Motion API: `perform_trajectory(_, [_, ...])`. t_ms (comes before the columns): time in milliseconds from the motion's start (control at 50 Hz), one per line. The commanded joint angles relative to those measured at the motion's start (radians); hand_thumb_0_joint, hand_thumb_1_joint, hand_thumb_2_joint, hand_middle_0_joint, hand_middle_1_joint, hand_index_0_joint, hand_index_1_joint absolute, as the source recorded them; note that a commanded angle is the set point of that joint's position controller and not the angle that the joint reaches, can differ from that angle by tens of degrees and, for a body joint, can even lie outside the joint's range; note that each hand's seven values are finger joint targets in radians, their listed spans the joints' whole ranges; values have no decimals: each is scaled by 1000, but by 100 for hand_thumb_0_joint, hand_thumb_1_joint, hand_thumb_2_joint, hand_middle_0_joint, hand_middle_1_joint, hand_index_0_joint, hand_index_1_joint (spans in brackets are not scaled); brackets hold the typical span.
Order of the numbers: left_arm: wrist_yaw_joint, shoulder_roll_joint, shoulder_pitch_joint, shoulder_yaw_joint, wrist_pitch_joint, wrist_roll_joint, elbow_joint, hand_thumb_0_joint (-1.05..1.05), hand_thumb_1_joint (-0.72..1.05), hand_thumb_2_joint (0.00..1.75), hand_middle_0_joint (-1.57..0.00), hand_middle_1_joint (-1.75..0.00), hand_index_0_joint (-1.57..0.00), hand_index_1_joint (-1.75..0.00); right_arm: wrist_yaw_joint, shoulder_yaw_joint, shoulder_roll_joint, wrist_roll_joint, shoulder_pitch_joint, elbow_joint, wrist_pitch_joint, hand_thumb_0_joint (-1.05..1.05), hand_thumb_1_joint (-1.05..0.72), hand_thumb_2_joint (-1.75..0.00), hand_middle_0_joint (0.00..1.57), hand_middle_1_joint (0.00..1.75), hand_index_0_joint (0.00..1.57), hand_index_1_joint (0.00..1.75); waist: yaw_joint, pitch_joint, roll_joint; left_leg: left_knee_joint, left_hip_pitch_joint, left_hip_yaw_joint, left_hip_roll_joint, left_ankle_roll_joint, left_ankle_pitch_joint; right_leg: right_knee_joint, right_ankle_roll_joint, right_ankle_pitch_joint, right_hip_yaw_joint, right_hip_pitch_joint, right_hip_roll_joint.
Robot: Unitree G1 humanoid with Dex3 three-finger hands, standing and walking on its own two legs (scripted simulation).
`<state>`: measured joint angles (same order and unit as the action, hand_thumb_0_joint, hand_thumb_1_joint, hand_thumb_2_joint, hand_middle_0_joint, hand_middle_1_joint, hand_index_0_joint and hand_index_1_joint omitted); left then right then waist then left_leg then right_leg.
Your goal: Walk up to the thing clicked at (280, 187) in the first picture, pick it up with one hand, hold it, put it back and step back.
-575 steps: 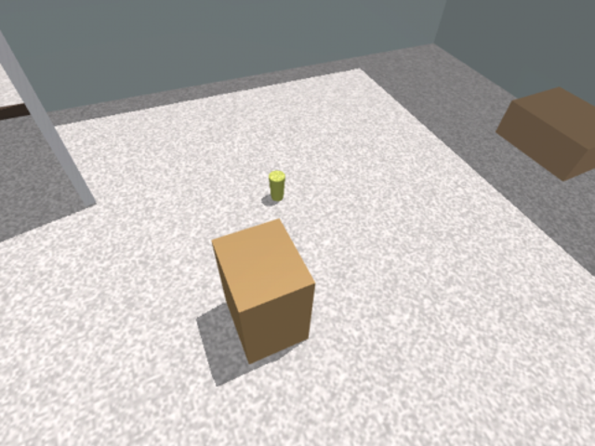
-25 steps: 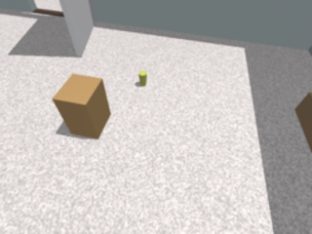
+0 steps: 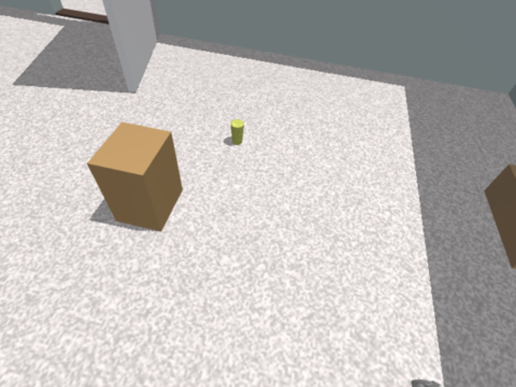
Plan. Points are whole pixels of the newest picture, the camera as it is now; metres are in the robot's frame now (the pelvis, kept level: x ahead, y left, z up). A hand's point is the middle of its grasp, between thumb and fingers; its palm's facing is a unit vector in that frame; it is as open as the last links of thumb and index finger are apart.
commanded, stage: stand
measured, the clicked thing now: (237, 132) +1.49 +0.12 -0.71
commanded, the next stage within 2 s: none
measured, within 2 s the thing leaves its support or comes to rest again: neither
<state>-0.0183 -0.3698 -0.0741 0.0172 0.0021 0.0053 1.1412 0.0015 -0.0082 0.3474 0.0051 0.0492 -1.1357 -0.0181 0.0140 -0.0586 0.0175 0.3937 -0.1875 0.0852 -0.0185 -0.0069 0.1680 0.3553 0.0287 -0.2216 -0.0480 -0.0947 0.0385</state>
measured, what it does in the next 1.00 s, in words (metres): stands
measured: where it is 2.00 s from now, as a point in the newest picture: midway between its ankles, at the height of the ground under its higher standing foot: outside the picture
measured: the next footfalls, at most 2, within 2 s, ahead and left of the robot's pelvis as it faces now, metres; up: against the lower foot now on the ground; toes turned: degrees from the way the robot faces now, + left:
none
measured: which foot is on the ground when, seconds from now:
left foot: down 0.00-1.00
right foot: down 0.00-1.00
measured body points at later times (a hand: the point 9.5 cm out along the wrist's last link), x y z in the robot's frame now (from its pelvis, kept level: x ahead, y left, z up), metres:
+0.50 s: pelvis +0.00 +0.00 +0.00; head +0.01 +0.00 +0.45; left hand +0.08 +0.30 -0.13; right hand +0.08 -0.30 -0.13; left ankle +0.03 +0.12 -0.75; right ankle -0.02 -0.14 -0.75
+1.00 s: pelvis +0.01 -0.01 +0.00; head +0.02 -0.01 +0.45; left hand +0.09 +0.29 -0.13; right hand +0.08 -0.32 -0.13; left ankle +0.03 +0.12 -0.75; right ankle -0.02 -0.14 -0.75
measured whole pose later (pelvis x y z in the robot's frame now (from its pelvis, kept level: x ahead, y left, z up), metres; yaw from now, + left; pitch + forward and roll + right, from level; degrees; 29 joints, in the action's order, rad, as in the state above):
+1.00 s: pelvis +0.01 -0.01 +0.00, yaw -2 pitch -2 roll +0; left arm -0.01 -0.35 -0.10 0.01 0.01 0.01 1.14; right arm 0.01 -0.01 0.35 0.01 0.08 -1.16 -0.01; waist 0.00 -0.05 0.00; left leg 0.33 -0.15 0.07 0.01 -0.03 0.15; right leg 0.32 0.01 -0.21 -0.03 -0.08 0.02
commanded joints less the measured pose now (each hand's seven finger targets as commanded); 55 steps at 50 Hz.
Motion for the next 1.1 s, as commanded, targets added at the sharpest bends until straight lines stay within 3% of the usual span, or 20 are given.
perform_trajectory(0, [20,-204,46,34,28,-3,-53,0,90,90,-20,-30,-20,-30,-12,51,221,-1,-54,53,-21,0,-90,-90,20,30,20,30,-6,115,-35,-91,43,90,127,28,-156,-66,-47,77,92,20,95])
perform_trajectory(40, [22,-203,37,31,29,-2,-50,0,90,90,-20,-30,-20,-30,-11,52,219,-2,-57,51,-18,0,-90,-90,20,30,20,30,-9,108,-29,-90,52,81,122,28,-141,-82,-44,67,95,-1,95])
perform_trajectory(100, [24,-206,42,32,32,-3,-51,0,90,90,-20,-30,-20,-30,-11,52,216,-1,-62,49,-18,0,-90,-90,20,30,20,30,-6,128,-21,-82,57,74,127,30,-225,-76,-43,124,96,30,101])
perform_trajectory(160, [25,-205,28,30,32,-5,-45,0,90,90,-20,-30,-20,-30,-11,50,208,-3,-57,43,-18,0,-90,-90,20,30,20,30,-8,122,-21,-83,75,69,125,27,-242,-81,-43,137,98,22,99])
perform_trajectory(260, [26,-203,18,32,27,-2,-43,0,90,90,-20,-30,-20,-30,-10,51,207,-2,-57,39,-13,0,-90,-90,20,30,20,30,-8,100,-13,-106,61,69,120,23,-151,-86,-41,72,95,1,94])
perform_trajectory(460, [25,-197,11,31,27,-1,-52,0,90,90,-20,-30,-20,-30,-8,49,213,-2,-41,35,-12,0,-90,-90,20,30,20,30,-13,82,-29,-114,51,66,119,20,-107,-97,-43,47,103,-12,97])
perform_trajectory(620, [26,-198,17,32,27,0,-61,0,90,90,-20,-30,-20,-30,-10,44,208,-2,-42,36,-16,0,-90,-90,20,30,20,30,-6,98,-20,-97,68,61,128,19,-223,-83,-43,127,97,5,97])
perform_trajectory(680, [24,-193,10,29,25,-2,-59,0,90,90,-20,-30,-20,-30,-10,45,216,-1,-27,29,-15,0,-90,-90,20,30,20,30,-12,79,-34,-110,64,60,125,17,-134,-97,-43,67,103,-15,93])
perform_trajectory(780, [26,-200,15,31,29,0,-63,0,90,90,-20,-30,-20,-30,-9,43,209,-1,-24,34,-13,0,-90,-90,20,30,20,30,-13,93,-4,-97,68,54,128,18,-193,-95,-43,121,107,5,99])
perform_trajectory(1080, [27,-199,7,29,30,-1,-66,0,90,90,-20,-30,-20,-30,-10,40,213,-2,-6,36,-10,0,-90,-90,20,30,20,30,-19,81,-23,-98,72,47,130,16,-185,-105,-43,134,112,6,97])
